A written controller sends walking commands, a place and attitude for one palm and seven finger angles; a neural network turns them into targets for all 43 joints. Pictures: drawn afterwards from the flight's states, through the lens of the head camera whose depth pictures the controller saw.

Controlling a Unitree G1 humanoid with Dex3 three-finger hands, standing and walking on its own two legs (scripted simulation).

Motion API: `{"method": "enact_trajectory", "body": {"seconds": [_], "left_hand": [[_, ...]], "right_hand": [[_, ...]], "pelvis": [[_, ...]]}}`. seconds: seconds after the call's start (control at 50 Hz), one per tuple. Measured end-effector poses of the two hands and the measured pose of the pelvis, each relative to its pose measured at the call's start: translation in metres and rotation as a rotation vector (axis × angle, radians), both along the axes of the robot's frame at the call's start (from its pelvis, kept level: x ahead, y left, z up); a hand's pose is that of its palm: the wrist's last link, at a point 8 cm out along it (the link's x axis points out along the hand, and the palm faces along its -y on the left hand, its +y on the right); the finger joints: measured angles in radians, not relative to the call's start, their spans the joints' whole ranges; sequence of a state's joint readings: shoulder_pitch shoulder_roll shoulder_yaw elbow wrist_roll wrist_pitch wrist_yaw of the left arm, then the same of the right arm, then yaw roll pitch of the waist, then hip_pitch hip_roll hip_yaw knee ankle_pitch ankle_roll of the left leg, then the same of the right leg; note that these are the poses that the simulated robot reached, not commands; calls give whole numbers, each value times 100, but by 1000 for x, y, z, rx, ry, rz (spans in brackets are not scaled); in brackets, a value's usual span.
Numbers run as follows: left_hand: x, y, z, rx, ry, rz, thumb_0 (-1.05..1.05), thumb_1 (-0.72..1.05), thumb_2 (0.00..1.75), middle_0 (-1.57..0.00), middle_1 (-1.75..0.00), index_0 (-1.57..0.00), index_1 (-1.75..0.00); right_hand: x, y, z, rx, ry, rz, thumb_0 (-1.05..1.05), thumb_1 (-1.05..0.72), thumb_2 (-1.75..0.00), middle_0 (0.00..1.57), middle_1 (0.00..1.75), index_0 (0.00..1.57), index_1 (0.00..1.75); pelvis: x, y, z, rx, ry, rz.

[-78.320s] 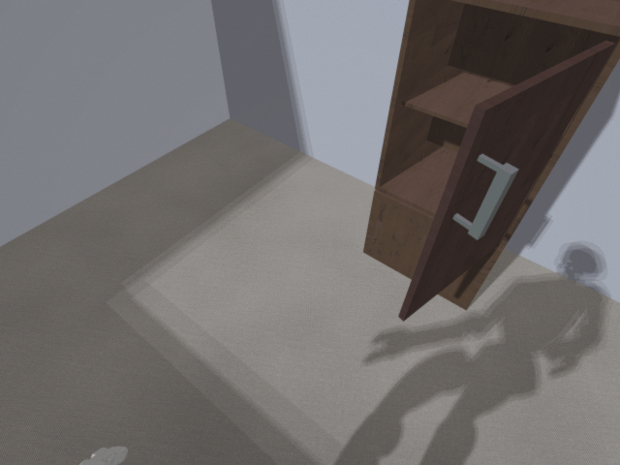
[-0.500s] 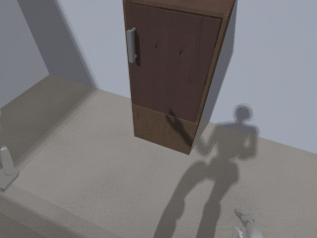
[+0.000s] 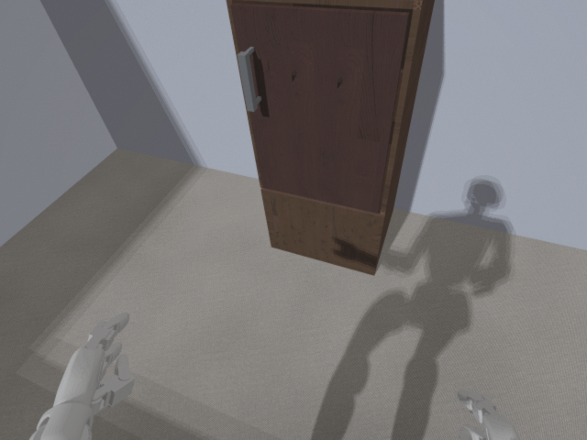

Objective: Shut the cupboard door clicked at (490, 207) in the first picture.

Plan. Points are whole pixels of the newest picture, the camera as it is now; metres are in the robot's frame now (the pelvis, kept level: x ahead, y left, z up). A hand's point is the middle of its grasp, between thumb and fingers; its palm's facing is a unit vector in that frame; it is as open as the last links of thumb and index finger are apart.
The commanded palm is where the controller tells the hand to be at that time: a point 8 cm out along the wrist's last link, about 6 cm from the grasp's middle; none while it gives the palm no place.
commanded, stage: let the arm hang, fingers relaxed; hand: left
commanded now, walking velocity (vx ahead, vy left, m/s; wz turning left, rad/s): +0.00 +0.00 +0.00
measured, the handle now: (251, 79) +0.96 +0.16 +0.05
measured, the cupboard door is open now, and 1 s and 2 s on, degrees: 0 0 0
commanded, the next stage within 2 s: look to check the result in 0.96 s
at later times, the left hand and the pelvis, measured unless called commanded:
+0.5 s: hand out of the picture +0.00 +0.21 -0.15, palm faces +0.00 -0.95 -0.31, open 7.3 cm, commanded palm none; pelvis +0.00 -0.02 +0.01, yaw +0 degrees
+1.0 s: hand out of the picture +0.08 +0.21 -0.15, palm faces -0.03 -0.96 -0.27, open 7.4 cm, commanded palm none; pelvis +0.02 -0.01 +0.02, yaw +0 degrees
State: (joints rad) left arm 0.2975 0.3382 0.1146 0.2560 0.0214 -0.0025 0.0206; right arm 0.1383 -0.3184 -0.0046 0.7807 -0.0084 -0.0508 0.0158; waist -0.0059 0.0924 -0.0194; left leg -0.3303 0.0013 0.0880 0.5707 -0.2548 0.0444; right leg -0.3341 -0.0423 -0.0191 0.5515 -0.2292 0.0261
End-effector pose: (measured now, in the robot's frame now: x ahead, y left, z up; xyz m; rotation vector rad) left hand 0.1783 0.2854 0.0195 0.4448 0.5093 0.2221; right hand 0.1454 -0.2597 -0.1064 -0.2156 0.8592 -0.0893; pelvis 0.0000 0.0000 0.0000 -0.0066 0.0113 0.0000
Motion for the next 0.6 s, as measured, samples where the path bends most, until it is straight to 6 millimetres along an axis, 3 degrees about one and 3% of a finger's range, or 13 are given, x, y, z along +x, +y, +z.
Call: {"method": "enact_trajectory", "body": {"seconds": [0.04, 0.1, 0.14, 0.18, 0.28, 0.38, 0.48, 0.6], "left_hand": [[-22, -18, -51, -73, 219, -1, 1, 91, 90, -19, -30, -20, -30], [-67, -49, -110, -190, 465, 8, 1, 91, 90, -19, -30, -20, -30], [-97, -70, -137, -266, 590, 25, 2, 91, 90, -20, -30, -20, -30], [-120, -75, -151, -307, 648, 96, 1, 95, 90, -20, -30, -20, -30], [-160, -63, -159, -306, 762, 166, 0, 98, 90, -20, -30, -21, -30], [-182, -46, -150, -259, 826, 218, 0, 95, 90, -20, -30, -20, -30], [-180, -29, -138, -206, 825, 244, 1, 93, 90, -20, -30, -20, -30], [-154, -19, -130, -178, 763, 234, 1, 92, 90, -20, -30, -20, -30]], "right_hand": [[-11, -6, -6, -6, 43, -18, 1, -90, -90, 21, 30, 20, 30], [-39, -13, -11, -29, 145, -40, 1, -90, -90, 21, 30, 20, 30], [-63, -17, -11, -49, 232, -53, 1, -90, -90, 21, 30, 20, 30], [-87, -19, -11, -67, 324, -66, 1, -90, -90, 20, 30, 20, 30], [-133, -20, -10, -77, 489, -99, 1, -90, -90, 20, 30, 20, 30], [-147, -18, -17, -50, 525, -133, 1, -90, -90, 20, 30, 20, 30], [-140, -13, -24, -19, 498, -139, 1, -90, -90, 21, 30, 20, 30], [-122, -10, -26, -2, 448, -134, 1, -90, -90, 21, 30, 20, 30]], "pelvis": [[-3, -1, -2, 8, -4, -6], [-5, -5, -2, 17, -10, -8], [-6, -9, -1, 18, -13, -4], [-6, -13, 0, 14, -13, 3], [-3, -18, 5, 1, -17, 15], [0, -18, 8, -3, -27, 10], [2, -16, 9, -1, -35, 2], [6, -14, 11, 4, -43, -4]]}}
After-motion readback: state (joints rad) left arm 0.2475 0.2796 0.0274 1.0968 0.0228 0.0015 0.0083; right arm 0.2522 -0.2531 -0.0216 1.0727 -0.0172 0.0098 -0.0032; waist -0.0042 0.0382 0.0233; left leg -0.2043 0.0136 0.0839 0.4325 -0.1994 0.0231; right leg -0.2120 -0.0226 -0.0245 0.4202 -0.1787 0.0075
